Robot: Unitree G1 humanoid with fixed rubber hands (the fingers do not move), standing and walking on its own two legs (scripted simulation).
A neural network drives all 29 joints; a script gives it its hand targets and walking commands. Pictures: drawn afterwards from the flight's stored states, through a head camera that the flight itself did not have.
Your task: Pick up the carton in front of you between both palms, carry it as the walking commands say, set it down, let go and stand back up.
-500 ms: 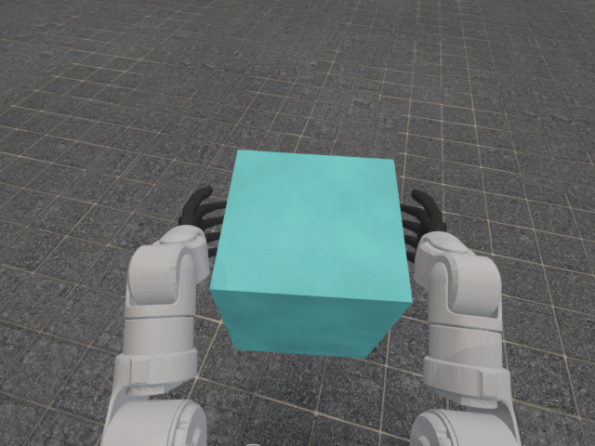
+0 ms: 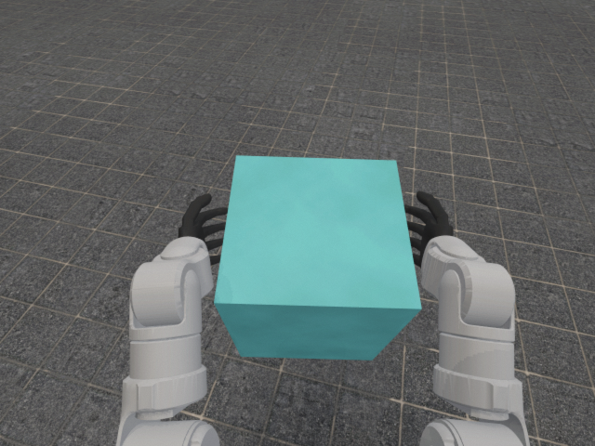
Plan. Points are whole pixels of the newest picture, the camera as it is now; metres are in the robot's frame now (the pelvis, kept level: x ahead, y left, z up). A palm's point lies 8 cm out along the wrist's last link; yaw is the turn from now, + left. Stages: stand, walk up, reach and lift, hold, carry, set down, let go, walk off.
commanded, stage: carry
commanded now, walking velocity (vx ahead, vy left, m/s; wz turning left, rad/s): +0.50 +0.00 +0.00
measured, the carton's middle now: (310, 268) +0.35 -0.01 +0.05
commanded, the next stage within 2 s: none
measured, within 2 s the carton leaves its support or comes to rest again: neither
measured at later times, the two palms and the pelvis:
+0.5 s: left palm (201, 155) +0.55 +0.17 +0.10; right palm (375, 150) +0.55 -0.13 +0.11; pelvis +0.31 +0.03 +0.00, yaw -2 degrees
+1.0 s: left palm (239, 70) +0.85 +0.14 +0.11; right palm (371, 72) +0.85 -0.16 +0.11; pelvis +0.61 -0.01 +0.00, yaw -1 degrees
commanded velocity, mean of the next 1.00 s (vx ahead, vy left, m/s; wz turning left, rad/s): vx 0.50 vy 0.00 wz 0.00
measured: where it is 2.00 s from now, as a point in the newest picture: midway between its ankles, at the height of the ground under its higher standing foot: (295, 233)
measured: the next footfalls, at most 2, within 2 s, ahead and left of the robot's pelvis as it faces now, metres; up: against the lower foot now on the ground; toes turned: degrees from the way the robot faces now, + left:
left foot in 0.46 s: +0.45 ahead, +0.12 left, +0.00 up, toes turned +9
right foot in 0.96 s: +0.74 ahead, -0.11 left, +0.00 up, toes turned -13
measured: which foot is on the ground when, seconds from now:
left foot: up 0.00-0.44, down 0.46-0.96, up 0.98-1.00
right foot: down 0.00-0.48, up 0.50-0.94, down 0.96-1.00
